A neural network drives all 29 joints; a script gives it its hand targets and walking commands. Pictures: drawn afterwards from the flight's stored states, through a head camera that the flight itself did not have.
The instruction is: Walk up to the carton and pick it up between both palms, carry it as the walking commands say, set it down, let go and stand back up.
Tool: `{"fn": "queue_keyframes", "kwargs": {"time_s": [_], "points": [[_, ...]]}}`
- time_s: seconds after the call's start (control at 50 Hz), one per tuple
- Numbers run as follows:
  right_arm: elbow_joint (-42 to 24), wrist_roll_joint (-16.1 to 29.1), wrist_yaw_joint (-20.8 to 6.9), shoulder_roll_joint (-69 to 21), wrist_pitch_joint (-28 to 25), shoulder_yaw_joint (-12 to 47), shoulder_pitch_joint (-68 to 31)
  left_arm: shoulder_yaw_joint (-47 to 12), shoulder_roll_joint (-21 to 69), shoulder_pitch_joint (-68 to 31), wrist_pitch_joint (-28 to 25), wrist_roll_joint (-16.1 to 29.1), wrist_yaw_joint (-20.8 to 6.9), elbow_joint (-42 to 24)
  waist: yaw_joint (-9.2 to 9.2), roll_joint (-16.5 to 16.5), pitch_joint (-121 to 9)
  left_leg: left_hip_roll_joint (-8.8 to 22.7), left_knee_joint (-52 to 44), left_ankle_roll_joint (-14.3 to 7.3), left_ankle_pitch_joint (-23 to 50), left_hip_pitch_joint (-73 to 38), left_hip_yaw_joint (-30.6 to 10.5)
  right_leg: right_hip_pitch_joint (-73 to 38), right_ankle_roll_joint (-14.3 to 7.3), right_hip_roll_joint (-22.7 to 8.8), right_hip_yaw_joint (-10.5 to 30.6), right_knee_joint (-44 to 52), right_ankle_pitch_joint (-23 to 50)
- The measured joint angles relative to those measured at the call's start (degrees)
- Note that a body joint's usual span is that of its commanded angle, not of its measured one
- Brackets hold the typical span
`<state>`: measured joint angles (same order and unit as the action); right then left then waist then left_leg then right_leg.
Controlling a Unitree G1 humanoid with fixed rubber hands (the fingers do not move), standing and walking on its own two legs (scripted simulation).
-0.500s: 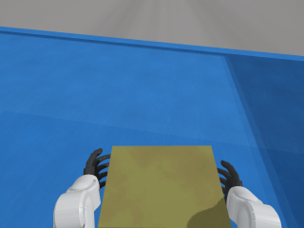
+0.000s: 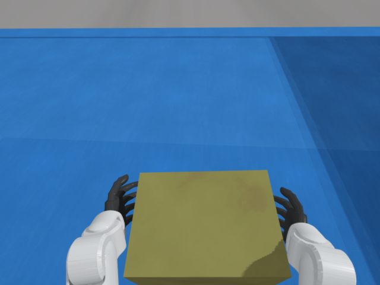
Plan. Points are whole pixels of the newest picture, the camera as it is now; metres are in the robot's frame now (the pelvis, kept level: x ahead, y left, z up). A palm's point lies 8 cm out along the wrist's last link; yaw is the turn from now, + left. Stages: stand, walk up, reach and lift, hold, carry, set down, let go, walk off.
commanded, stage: carry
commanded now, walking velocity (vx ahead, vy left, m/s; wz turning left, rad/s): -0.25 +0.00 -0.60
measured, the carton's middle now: (204, 237) +0.24 +0.00 +0.02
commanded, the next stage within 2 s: none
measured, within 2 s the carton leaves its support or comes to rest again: neither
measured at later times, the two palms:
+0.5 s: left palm (139, 283) +0.14 +0.10 +0.09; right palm out of the picture +0.04 -0.21 +0.07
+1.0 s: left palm out of the picture -0.01 +0.06 +0.10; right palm out of the picture -0.20 -0.21 +0.08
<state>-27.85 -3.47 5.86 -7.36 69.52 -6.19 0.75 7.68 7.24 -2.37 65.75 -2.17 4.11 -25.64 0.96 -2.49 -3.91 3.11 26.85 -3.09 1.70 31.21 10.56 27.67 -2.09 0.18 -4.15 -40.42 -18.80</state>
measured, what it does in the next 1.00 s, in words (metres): walks backwards, turning right: left foot, then right foot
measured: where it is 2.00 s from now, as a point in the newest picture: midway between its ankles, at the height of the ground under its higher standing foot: outside the picture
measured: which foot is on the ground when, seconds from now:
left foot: down 0.00-0.02, up 0.04-0.20, down 0.22-0.50, up 0.52-0.72, down 0.74-1.00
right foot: down 0.00-0.26, up 0.28-0.46, down 0.48-0.78, up 0.80-1.00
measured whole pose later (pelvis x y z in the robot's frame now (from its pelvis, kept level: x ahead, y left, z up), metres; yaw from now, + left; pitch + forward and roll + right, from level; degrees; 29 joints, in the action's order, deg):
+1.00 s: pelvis -0.31 +0.05 +0.00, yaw -34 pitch +2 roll +1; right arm -33.3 -4.5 5.9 -7.5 70.1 -3.7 1.5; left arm 8.6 7.2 -3.0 68.5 -2.5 2.7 -32.0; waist 2.2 -0.3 -0.7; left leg 6.9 38.2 1.0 -12.9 26.3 9.2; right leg 26.4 2.0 -2.5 -3.6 -48.5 -24.5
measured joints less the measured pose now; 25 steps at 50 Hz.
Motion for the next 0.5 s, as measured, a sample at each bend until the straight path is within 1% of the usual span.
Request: {"fn": "queue_keyframes", "kwargs": {"time_s": [0.02,0.04,0.06,0.08,0.1,0.12,0.14,0.16,0.2,0.22,0.24,0.26,0.28,0.3,0.32,0.36,0.38,0.42,0.46,0.48,0.5], "points": [[-0.43,-0.16,-0.02,-0.04,-0.08,-0.03,0.56,-0.21,0.0,0.08,-0.26,0.19,-0.01,0.28,0.26,-0.47,0.56,0.63,0.84,1.79,-2.65,0.64,0.3,-0.02,-0.27,0.14,-0.3,0.81,1.25],[-0.76,-0.23,-0.05,-0.09,-0.23,0.15,1.14,-0.26,-0.01,0.21,-0.19,0.32,-0.01,0.13,0.61,-0.14,0.79,0.74,4.74,3.97,-8.88,2.63,0.24,0.48,-0.46,-0.05,-0.07,1.63,3.99],[-0.92,-0.3,-0.06,-0.14,-0.43,0.51,1.5,-0.15,-0.02,0.61,-0.13,0.38,-0.06,-0.34,1.0,0.72,1.03,0.3,12.68,5.68,-14.56,5.42,-1.08,1.23,-0.23,-0.52,0.52,2.35,7.63],[-0.81,-0.19,-0.08,-0.14,-0.67,0.87,1.64,0.0,0.01,1.25,-0.17,0.39,-0.07,-1.01,1.21,1.43,1.56,-0.1,21.33,6.59,-18.36,7.56,-2.98,1.85,0.08,-0.64,1.22,2.65,9.24],[-0.72,0.01,-0.07,-0.13,-0.9,1.19,1.78,0.09,0.08,2.09,-0.29,0.33,-0.08,-1.77,1.21,2.0,2.12,-0.53,27.34,6.81,-20.32,8.13,-4.75,2.1,0.59,-0.65,1.84,3.3,9.72],[-0.85,0.22,-0.06,-0.13,-1.09,1.45,2.0,0.08,0.15,2.87,-0.41,0.28,-0.09,-2.58,0.97,2.41,2.63,-0.86,29.93,6.75,-21.28,7.13,-6.15,2.1,0.75,-0.47,2.38,4.34,10.48],[-1.26,0.51,-0.07,-0.15,-1.36,1.56,2.32,-0.05,0.2,3.36,-0.39,0.2,-0.09,-3.52,0.74,2.88,2.99,-1.1,29.35,6.69,-22.23,4.91,-7.03,2.2,0.7,-0.26,2.9,5.39,11.49],[-1.76,0.89,-0.06,-0.17,-1.61,1.46,2.51,-0.32,0.22,3.58,-0.34,0.03,-0.08,-4.38,0.58,3.23,3.08,-1.33,26.71,6.54,-23.5,2.01,-7.68,2.56,0.5,0.04,3.43,6.35,12.65],[-3.04,1.1,-0.05,-0.19,-1.81,1.39,2.55,-0.7,0.2,3.59,-0.59,-0.24,-0.31,-5.52,0.22,3.51,2.37,-1.82,17.62,5.96,-25.14,-4.66,-8.48,4.27,0.68,0.99,4.54,7.59,14.73],[-3.48,1.15,-0.06,-0.2,-2.18,1.4,2.5,-0.7,0.15,3.16,-0.72,-0.18,-0.36,-5.89,-0.12,3.98,2.02,-2.17,12.52,5.39,-23.34,-7.17,-8.39,5.4,0.9,1.22,5.13,7.8,15.62],[-3.22,0.92,-0.03,-0.21,-2.81,1.7,2.24,-0.32,0.06,2.45,-0.78,-0.29,-0.59,-5.79,-0.6,5.66,2.42,-3.06,11.01,4.37,-20.55,-7.18,-7.57,5.83,1.55,0.57,6.15,8.43,16.83],[-3.06,0.64,-0.02,-0.19,-2.93,1.92,1.94,-0.05,0.04,2.22,-0.92,-0.27,-0.75,-5.63,-0.91,6.51,2.78,-3.23,10.78,3.53,-18.96,-6.93,-6.83,6.27,2.67,0.44,6.74,8.04,14.76],[-3.07,0.48,-0.04,-0.16,-2.76,2.0,1.75,0.04,0.06,2.29,-1.04,-0.24,-0.8,-5.59,-1.02,6.34,2.92,-2.58,11.09,3.03,-18.25,-6.53,-6.28,7.61,3.69,0.77,6.17,4.71,8.49],[-3.21,0.36,-0.06,-0.13,-2.53,2.17,1.6,0.17,0.07,2.35,-0.92,-0.26,-0.86,-5.84,-1.03,5.83,3.3,-1.57,11.48,2.82,-18.0,-6.43,-5.74,9.1,4.52,1.0,4.68,-1.2,2.16],[-3.37,0.27,-0.07,-0.13,-2.44,2.39,1.59,0.32,0.08,2.34,-0.67,-0.29,-0.93,-6.22,-0.97,5.47,3.78,-0.63,11.7,2.81,-17.85,-6.58,-5.11,10.38,4.91,0.93,3.21,-8.0,-1.79],[-4.03,0.19,-0.09,-0.21,-2.54,2.55,2.23,0.23,0.06,2.2,-0.1,-0.34,-1.03,-6.81,-0.86,5.0,4.19,0.82,12.0,3.01,-17.45,-6.62,-4.07,11.28,4.83,0.2,1.52,-18.87,-5.17],[-4.44,0.17,-0.1,-0.26,-2.45,2.51,2.53,0.08,0.03,2.14,0.14,-0.34,-1.06,-6.99,-0.8,4.66,4.27,1.46,12.25,3.16,-17.23,-6.48,-3.7,10.48,4.78,-0.36,1.04,-21.22,-5.95],[-5.21,-0.07,-0.1,-0.3,-1.85,2.46,2.82,-0.2,0.01,2.06,0.49,-0.5,-1.22,-7.07,-0.56,3.74,4.13,2.7,12.9,3.54,-16.8,-5.81,-2.93,6.75,4.81,-1.71,0.21,-19.18,-7.12],[-5.37,-0.29,-0.09,-0.29,-1.29,2.55,2.69,-0.03,0.03,1.8,0.95,-0.45,-1.24,-7.04,0.07,2.73,3.61,4.06,14.25,3.98,-16.65,-4.55,-1.8,1.38,4.45,-2.78,-0.53,-10.89,-5.77],[-5.4,-0.55,-0.07,-0.28,-1.15,2.8,2.56,0.28,0.05,1.57,1.1,-0.37,-1.33,-6.97,0.44,2.51,3.14,4.66,15.52,4.27,-16.84,-3.52,-1.11,-1.87,3.97,-3.18,-0.4,-4.38,-3.62],[-4.98,-0.76,-0.05,-0.15,-1.07,2.69,2.02,0.36,0.08,1.34,0.66,-0.32,-1.38,-6.2,0.81,1.01,3.08,6.26,17.04,4.62,-17.09,-2.25,-1.06,-1.83,2.65,-1.98,-0.52,-2.39,-1.44]]}}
